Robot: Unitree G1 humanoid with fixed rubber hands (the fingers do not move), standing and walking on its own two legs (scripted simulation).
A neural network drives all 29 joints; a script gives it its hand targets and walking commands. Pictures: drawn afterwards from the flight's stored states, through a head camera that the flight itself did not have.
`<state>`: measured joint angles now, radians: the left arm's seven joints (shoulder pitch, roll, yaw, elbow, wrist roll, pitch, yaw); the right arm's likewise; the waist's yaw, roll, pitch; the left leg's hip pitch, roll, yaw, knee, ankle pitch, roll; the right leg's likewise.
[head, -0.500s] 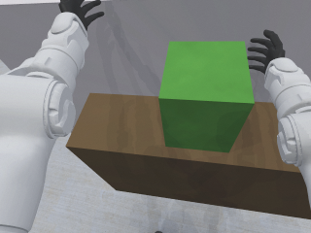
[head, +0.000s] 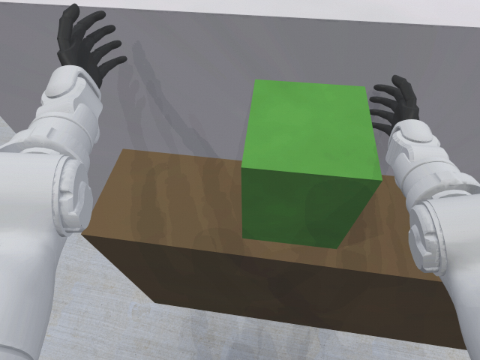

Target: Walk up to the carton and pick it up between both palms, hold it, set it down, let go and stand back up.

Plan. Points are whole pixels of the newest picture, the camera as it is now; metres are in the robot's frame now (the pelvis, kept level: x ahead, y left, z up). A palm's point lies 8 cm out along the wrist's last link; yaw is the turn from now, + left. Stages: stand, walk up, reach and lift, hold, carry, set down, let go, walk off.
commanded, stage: let go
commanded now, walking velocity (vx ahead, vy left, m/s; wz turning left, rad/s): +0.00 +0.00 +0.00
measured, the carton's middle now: (298, 169) +0.49 -0.02 +0.00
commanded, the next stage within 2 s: stand in 0.88 s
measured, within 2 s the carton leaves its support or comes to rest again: neither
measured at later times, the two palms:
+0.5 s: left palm (28, 92) +0.41 +0.39 +0.19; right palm (399, 125) +0.50 -0.16 +0.13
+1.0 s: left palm (39, 211) +0.31 +0.42 +0.02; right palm (416, 175) +0.46 -0.21 +0.07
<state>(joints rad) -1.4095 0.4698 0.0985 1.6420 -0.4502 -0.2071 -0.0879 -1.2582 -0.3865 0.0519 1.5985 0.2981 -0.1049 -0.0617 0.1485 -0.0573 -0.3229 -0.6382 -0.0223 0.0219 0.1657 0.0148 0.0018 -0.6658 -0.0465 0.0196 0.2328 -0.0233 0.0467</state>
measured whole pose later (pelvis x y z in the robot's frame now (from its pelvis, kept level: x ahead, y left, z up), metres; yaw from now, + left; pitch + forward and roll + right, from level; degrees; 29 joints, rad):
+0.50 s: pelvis +0.04 +0.01 +0.01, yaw -1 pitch +21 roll +1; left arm -1.17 0.62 0.11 1.61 -0.49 -0.27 -0.22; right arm -1.13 -0.33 -0.01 1.64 0.28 -0.20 -0.09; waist 0.14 -0.10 -0.31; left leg -0.44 -0.04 0.04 0.09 -0.02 0.01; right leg -0.49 -0.06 0.03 0.19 -0.07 0.06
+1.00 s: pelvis +0.06 +0.02 +0.01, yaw -2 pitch +16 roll +0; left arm -0.46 0.56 0.24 1.24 -0.09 -0.23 -0.22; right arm -0.62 -0.38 -0.14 1.30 0.06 -0.28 -0.01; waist 0.17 -0.10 -0.28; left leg -0.38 -0.03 0.04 0.29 -0.19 0.00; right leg -0.36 -0.06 0.03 0.24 -0.17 0.07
